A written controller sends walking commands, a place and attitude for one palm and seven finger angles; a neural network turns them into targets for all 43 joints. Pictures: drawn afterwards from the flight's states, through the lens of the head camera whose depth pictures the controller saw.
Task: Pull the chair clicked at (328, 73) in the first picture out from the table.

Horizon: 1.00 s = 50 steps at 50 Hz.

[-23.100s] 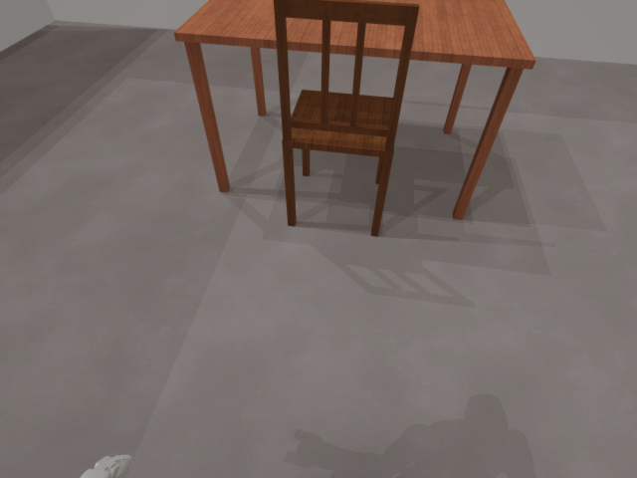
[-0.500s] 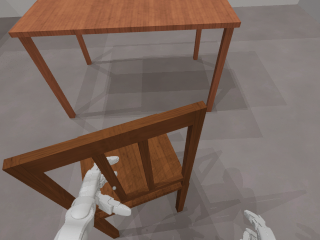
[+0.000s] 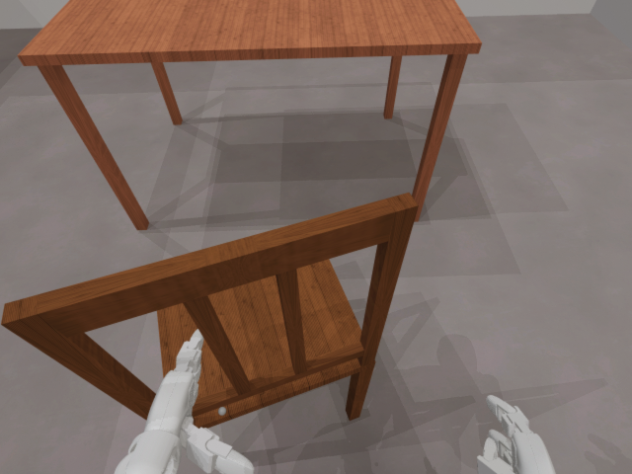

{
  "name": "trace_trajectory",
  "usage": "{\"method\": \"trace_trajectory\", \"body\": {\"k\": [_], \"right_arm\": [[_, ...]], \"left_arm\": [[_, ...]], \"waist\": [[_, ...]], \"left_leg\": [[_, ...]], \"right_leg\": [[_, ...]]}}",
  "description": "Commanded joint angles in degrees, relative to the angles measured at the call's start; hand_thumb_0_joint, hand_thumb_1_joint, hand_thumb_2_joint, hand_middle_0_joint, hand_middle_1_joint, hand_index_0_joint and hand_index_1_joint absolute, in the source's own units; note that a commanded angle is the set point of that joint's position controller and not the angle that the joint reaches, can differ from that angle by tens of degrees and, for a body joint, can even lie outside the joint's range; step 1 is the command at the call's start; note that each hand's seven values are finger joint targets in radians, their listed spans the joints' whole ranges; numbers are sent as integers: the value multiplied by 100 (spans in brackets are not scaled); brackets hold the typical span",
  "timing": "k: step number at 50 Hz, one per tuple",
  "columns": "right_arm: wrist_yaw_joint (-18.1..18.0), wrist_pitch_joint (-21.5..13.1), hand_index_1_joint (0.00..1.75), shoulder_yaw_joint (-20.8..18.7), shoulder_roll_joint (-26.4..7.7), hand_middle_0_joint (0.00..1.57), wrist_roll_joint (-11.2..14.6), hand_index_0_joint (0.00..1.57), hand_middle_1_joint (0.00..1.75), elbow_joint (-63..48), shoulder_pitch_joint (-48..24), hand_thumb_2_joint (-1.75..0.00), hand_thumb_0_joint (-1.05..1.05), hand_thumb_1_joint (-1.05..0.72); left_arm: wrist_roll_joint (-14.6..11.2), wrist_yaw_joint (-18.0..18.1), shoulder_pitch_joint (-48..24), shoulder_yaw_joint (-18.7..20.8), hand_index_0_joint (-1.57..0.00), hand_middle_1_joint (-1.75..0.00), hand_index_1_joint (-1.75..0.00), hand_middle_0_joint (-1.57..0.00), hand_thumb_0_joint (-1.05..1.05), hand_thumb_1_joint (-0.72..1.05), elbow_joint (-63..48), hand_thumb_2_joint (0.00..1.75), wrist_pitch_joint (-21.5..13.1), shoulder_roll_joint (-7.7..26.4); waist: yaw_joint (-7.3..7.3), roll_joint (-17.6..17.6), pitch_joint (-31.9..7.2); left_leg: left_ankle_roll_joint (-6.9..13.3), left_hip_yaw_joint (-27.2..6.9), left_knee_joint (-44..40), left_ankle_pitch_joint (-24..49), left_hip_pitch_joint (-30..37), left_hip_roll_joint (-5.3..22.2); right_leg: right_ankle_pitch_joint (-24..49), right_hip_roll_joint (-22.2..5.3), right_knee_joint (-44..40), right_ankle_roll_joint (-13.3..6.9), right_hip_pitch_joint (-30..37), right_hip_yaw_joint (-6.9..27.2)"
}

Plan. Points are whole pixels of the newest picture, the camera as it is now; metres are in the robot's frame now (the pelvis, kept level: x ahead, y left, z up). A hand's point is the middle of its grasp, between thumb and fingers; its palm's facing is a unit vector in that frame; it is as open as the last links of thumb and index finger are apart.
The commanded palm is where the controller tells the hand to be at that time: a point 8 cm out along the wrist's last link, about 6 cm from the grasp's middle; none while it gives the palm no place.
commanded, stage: draw the fingers out of the gap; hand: left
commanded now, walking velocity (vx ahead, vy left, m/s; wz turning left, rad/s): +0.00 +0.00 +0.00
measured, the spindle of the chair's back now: (223, 351) +0.29 +0.13 -0.04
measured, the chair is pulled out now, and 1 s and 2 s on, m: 0.64 0.64 0.63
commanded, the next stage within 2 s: draw the hand back to the body in 0.54 s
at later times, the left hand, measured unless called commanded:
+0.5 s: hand out of the picture +0.15 +0.12 -0.03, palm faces -0.05 -0.98 -0.17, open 17.5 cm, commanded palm +0.12 +0.17 -0.01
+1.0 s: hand (169, 462) +0.15 +0.15 +0.04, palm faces +0.02 -1.00 -0.06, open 17.5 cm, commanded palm +0.10 +0.22 +0.05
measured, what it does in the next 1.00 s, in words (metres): stands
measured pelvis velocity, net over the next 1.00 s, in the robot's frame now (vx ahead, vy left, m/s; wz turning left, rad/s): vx -0.02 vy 0.00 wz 0.01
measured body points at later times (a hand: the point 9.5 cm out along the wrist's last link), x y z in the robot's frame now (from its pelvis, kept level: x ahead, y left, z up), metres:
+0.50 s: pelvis -0.01 +0.00 -0.01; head +0.02 -0.01 +0.44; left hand +0.14 +0.17 -0.02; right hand +0.17 -0.24 -0.09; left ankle -0.02 +0.14 -0.70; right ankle -0.01 -0.13 -0.70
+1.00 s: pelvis -0.02 +0.00 -0.04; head +0.02 -0.01 +0.41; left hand +0.14 +0.20 +0.05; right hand +0.17 -0.23 -0.11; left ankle -0.02 +0.14 -0.70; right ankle -0.01 -0.13 -0.70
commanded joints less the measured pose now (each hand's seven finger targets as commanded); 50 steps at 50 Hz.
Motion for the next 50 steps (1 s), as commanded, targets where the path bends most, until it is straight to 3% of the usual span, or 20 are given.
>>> {"method": "trace_trajectory", "body": {"k": [1, 7, 10, 11, 15, 16, 18, 20, 25, 27, 33, 34, 36, 39, 40, 42, 44, 46, 49, 50], "right_arm": [[-88, -363, 30, -260, -633, 20, -43, 20, 30, -921, -316, -90, 0, -90], [-121, -411, 30, -223, -629, 20, -34, 20, 30, -984, -361, -90, 0, -90], [-143, -424, 30, -221, -588, 20, -22, 20, 30, -1045, -433, -90, 0, -90], [-147, -433, 30, -202, -561, 20, -21, 20, 30, -1067, -419, -90, 0, -90], [-172, -427, 30, -230, -524, 20, -13, 20, 30, -1099, -501, -90, 0, -90], [-174, -433, 30, -215, -517, 20, -10, 20, 30, -1132, -464, -90, 0, -90], [-170, -446, 30, -204, -506, 20, -11, 20, 30, -1197, -480, -90, 0, -90], [-194, -459, 30, -238, -506, 20, -13, 20, 30, -1199, -524, -90, 0, -90], [-247, -438, 30, -277, -441, 20, -4, 20, 30, -1214, -514, -90, 0, -90], [-247, -443, 30, -292, -380, 20, -1, 20, 30, -1232, -518, -90, 0, -90], [-270, -478, 30, -312, -364, 20, 21, 20, 30, -1287, -529, -90, 0, -90], [-281, -647, 30, -289, -315, 20, 15, 20, 30, -1232, -480, -90, 0, -90], [-286, -780, 30, -341, -366, 20, 27, 20, 30, -1026, -493, -90, 0, -90], [-235, -880, 30, -380, -277, 20, 57, 20, 30, -912, -437, -90, 0, -90], [-202, -877, 30, -409, -271, 20, 66, 20, 30, -818, -488, -90, 0, -90], [-100, -895, 30, -404, -243, 20, 69, 20, 30, -769, -580, -90, 0, -90], [5, -901, 30, -436, -247, 20, 81, 20, 30, -692, -670, -90, 0, -90], [72, -830, 30, -450, -289, 20, 121, 20, 30, -826, -779, -90, 0, -90], [-1, -698, 30, -437, -305, 20, 213, 20, 30, -1092, -905, -90, 0, -90], [-63, -656, 30, -430, -297, 20, 228, 20, 30, -1075, -983, -90, 0, -90]], "left_arm": [[103, 211, -171, 164, 0, 0, 0, 0, 0, -55, -1571, 20, -395, 420], [137, 148, 178, 88, 0, 0, 0, 0, 0, -55, -1812, 20, -318, 485], [104, 134, 627, 155, 0, 0, 0, 0, 0, -55, -1973, 20, -249, 514], [98, 136, 647, 82, 0, 0, 0, 0, 0, -55, -2077, 20, -235, 452], [105, 131, 1117, 128, 0, 0, 0, 0, 0, -55, -2112, 20, -166, 454], [108, 126, 1152, 14, 0, 0, 0, 0, 0, -55, -2213, 20, -160, 367], [133, 100, 1258, -160, 0, 0, 0, 0, 0, -55, -2332, 20, -143, 248], [149, 98, 1482, -78, 0, 0, 0, 0, 0, -55, -2443, 20, -135, 349], [175, 106, 1894, 117, 0, 0, 0, 0, 0, -55, -2694, 20, -213, 532], [202, 105, 2180, 92, 0, 0, 0, 0, 0, -55, -2763, 20, -260, 464], [186, 0, 2535, -111, 0, 0, 0, 0, 0, -55, -3046, 20, -381, 338], [-650, -69, 1991, 64, 0, 0, 0, 0, 0, -55, -3774, 20, -1055, -160], [-657, -126, 2271, 448, 0, 0, 0, 0, 0, -55, -3621, 20, -1567, 327], [-849, -259, 2395, 605, 0, 0, 0, 0, 0, -55, -3749, 20, -2149, 268], [-853, -288, 2466, 769, 0, 0, 0, 0, 0, -55, -3628, 20, -2318, 398], [-874, -465, 2391, 603, 0, 0, 0, 0, 0, -55, -3560, 20, -2780, 221], [-882, -723, 2284, 596, 0, 0, 0, 0, 0, -55, -3364, 20, -3231, 265], [-915, -954, 2686, 679, 0, 0, 0, 0, 0, -55, -3181, 20, -3145, 330], [-1120, -1105, 2756, 1003, 0, 0, 0, 0, 0, -55, -3654, 20, -2627, 588], [-1187, -1063, 2726, 1310, 0, 0, 0, 0, 0, -55, -3666, 20, -2458, 805]], "waist": [[-14, -400, -972], [-20, -172, -863], [70, -168, -955], [25, -197, -927], [79, -316, -815], [22, -423, -800], [6, -375, -741], [53, -318, -718], [96, -435, -709], [122, -242, -677], [74, -217, -699], [46, -563, -627], [183, -327, -855], [251, -109, -1042], [290, -63, -945], [267, 2, -811], [214, -95, -713], [287, -93, -792], [327, -201, -977], [380, -211, -1003]], "left_leg": [[262, 10, -478, 1732, 504, -189], [266, -39, -376, 1250, 340, -229], [272, -45, -353, 1277, 286, -237], [273, -39, -337, 1258, 280, -249], [274, -35, -281, 1189, 124, -250], [280, -48, -267, 1165, 109, -252], [281, -72, -252, 1052, 55, -260], [284, -69, -219, 1075, 24, -260], [296, -47, -115, 1008, -156, -291], [290, -28, -85, 1001, -174, -298], [308, -61, 26, 919, -251, -301], [267, -125, 229, 988, -364, -344], [258, -81, 300, 955, -368, -335], [219, -72, 363, 1126, -346, -328], [207, -90, 404, 1147, -471, -304], [177, -107, 509, 1059, -634, -290], [173, -129, 677, 925, -856, -254], [189, -106, 536, 799, -811, -240], [235, -79, 298, 559, -581, -238], [242, -98, 263, 530, -556, -242]], "right_leg": [[1812, 143, -537, -120, 564, -192], [1255, 141, -522, -129, 308, -177], [1256, 141, -512, -146, 396, -173], [1260, 133, -506, -132, 384, -175], [1186, 141, -502, -131, 334, -171], [1175, 145, -482, -114, 287, -183], [1027, 142, -465, -110, 187, -197], [1040, 142, -457, -129, 203, -183], [961, 154, -414, -133, 170, -147], [941, 151, -364, -142, 108, -154], [809, 171, -288, -144, -74, -175], [901, 248, -188, -131, -244, -326], [816, 247, -114, -169, -197, -220], [940, 248, 83, -172, -212, -236], [958, 264, 122, -193, -241, -213], [868, 260, 300, -189, -473, -231], [759, 258, 412, -186, -672, -174], [668, 225, 291, -188, -372, -120], [419, 183, 3, -135, 16, -50], [354, 185, -79, -142, 152, -11]]}}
